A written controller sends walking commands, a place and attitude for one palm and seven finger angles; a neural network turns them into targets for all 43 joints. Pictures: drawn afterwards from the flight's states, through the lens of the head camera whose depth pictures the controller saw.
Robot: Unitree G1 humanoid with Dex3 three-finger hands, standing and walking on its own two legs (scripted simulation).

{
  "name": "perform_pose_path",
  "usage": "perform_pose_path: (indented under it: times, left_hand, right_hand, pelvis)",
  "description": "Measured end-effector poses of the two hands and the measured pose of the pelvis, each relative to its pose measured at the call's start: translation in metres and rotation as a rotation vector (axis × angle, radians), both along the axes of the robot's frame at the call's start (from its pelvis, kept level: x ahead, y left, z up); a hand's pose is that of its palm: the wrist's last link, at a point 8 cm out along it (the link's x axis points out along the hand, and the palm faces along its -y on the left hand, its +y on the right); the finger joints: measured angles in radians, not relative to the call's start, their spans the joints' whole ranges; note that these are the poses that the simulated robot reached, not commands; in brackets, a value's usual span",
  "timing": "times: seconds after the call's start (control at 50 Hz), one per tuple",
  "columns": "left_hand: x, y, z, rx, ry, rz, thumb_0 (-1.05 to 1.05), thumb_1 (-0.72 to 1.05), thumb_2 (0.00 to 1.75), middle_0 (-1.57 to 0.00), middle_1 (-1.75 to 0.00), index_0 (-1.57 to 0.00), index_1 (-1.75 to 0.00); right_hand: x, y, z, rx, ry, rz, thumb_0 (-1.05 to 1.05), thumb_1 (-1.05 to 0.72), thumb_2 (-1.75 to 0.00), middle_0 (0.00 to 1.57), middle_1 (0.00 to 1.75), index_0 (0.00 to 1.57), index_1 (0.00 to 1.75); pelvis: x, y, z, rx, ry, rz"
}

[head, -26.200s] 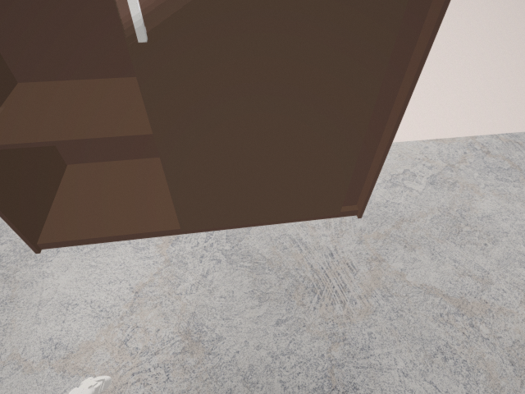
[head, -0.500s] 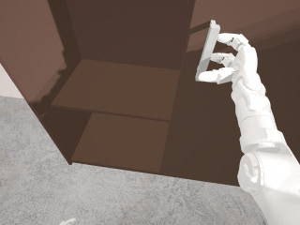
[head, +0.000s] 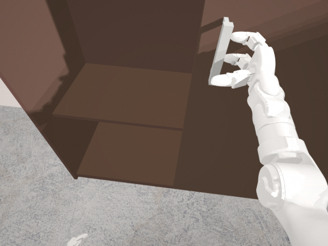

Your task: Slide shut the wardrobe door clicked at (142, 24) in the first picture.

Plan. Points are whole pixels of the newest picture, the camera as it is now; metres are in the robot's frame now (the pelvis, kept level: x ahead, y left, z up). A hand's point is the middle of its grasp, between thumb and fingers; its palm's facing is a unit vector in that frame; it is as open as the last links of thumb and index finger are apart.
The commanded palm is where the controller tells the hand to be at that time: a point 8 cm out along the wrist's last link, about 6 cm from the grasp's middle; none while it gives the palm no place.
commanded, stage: move the hooked fingers beside the handle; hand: right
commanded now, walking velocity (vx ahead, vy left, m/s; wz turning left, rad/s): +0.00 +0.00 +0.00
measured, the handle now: (218, 53) +0.53 -0.06 +0.22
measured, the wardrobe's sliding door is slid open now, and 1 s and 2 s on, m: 0.62 0.62 0.62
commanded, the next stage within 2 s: none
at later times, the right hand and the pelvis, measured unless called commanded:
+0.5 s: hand (233, 63) +0.48 -0.09 +0.22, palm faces -0.01 +1.00 +0.03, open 13.8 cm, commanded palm +0.46 -0.16 +0.22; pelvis +0.00 +0.00 +0.00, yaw +0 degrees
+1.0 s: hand (245, 69) +0.47 -0.12 +0.22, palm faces +0.03 +1.00 +0.02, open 14.0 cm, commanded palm +0.45 -0.17 +0.22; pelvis +0.01 +0.01 +0.00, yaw +0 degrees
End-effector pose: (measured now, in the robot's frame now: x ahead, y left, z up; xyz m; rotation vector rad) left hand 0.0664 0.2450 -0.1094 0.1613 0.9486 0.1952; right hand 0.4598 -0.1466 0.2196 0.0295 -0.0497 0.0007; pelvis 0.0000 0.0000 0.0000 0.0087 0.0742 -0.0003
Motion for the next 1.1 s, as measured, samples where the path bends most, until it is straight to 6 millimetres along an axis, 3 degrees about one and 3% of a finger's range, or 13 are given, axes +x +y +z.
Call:
perform_pose_path:
  times: [0.7,0.9,1.1]
  left_hand:
    - [-0.005,0.006,0.003,0.000,-0.013,0.040,0.01,0.90,0.90,-0.20,-0.30,-0.21,-0.30]
    - [0.014,0.011,0.005,0.003,-0.032,0.029,0.01,0.90,0.90,-0.20,-0.30,-0.21,-0.30]
    - [0.049,0.008,0.008,0.006,-0.077,-0.019,0.01,0.90,0.90,-0.20,-0.30,-0.21,-0.30]
  right_hand:
    - [-0.001,-0.005,-0.002,0.006,-0.007,0.001,-0.01,0.50,-0.30,0.40,1.22,0.33,1.22]
    - [-0.010,-0.027,-0.006,-0.013,-0.006,-0.034,-0.01,0.50,-0.30,0.33,1.21,0.31,1.21]
    - [-0.009,-0.023,-0.003,-0.012,-0.003,-0.017,-0.01,0.50,-0.30,0.30,1.20,0.30,1.20]
  pelvis:
    - [0.001,0.002,0.001,-0.002,-0.009,0.022]
    - [0.008,0.006,0.002,0.001,-0.024,0.013]
    - [0.016,0.006,0.002,0.001,-0.024,-0.007]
